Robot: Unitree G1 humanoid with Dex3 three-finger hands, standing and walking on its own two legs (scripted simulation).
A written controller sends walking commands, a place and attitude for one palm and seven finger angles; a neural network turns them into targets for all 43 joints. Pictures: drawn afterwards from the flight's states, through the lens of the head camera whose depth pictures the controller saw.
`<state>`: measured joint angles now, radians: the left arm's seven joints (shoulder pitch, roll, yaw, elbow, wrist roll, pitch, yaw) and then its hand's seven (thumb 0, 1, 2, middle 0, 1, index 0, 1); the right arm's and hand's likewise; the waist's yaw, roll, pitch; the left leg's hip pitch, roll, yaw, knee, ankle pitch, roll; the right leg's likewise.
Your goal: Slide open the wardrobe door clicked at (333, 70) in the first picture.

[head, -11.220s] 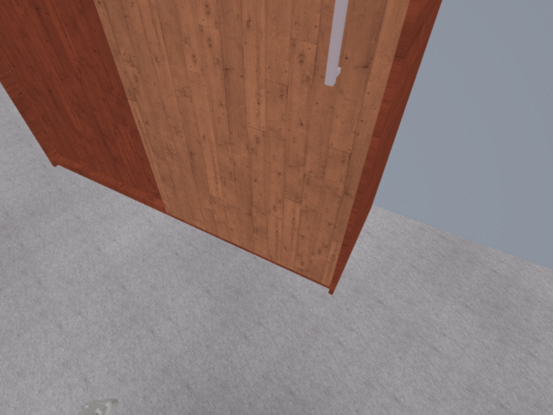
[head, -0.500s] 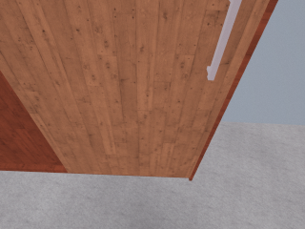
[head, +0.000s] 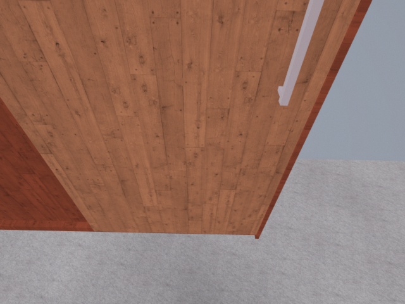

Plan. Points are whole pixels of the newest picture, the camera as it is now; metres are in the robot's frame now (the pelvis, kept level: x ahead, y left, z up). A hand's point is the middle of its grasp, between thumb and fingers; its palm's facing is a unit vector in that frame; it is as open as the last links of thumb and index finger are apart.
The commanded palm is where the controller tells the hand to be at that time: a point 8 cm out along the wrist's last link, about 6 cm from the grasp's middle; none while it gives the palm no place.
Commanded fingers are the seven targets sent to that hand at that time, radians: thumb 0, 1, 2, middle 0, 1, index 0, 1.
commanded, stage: look again from close up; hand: right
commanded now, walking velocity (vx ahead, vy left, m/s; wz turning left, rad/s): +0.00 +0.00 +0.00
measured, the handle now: (295, 52) +0.56 -0.16 +0.24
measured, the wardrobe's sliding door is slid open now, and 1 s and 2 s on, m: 0.00 0.00 0.00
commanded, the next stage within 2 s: shuffle to correct the standing spot in 0.66 s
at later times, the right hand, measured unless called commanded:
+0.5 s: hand out of the picture +0.01 -0.19 -0.17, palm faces +0.03 +0.98 -0.21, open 7.4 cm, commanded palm none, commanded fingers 0.00 -0.90 -0.90 0.20 0.30 0.20 0.30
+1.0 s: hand out of the picture +0.00 -0.18 -0.18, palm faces +0.10 +0.98 -0.15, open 7.4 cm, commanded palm none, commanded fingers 0.00 -0.90 -0.90 0.20 0.30 0.20 0.30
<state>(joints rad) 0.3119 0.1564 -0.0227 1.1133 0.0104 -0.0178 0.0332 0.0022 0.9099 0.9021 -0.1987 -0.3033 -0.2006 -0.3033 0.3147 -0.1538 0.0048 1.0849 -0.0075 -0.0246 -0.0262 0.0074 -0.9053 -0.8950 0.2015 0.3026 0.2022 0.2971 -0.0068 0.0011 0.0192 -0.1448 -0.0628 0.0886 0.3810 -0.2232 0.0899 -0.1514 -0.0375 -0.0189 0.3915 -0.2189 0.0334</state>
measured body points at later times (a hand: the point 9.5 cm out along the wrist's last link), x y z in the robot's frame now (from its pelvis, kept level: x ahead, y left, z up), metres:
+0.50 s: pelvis +0.01 -0.01 +0.00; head +0.01 -0.01 +0.45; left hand +0.02 +0.21 -0.16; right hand +0.01 -0.24 -0.16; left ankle -0.01 +0.05 -0.74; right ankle -0.01 -0.14 -0.74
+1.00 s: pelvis +0.03 -0.02 +0.00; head +0.03 -0.04 +0.45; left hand +0.01 +0.20 -0.16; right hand -0.01 -0.24 -0.17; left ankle -0.01 +0.05 -0.74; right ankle +0.00 -0.14 -0.73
